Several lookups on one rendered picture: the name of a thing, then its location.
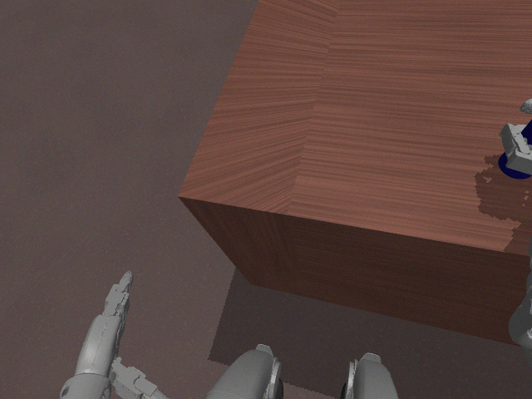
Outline right robot hand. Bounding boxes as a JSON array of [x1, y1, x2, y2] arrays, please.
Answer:
[[499, 99, 532, 175]]

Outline can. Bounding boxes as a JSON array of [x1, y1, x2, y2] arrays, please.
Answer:
[[498, 120, 532, 180]]

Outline left robot hand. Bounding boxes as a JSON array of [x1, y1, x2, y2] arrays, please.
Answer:
[[74, 271, 169, 399]]

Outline right robot arm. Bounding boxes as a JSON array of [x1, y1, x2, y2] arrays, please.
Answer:
[[509, 235, 532, 368]]

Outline left robot arm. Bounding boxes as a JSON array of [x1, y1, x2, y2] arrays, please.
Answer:
[[60, 373, 111, 399]]

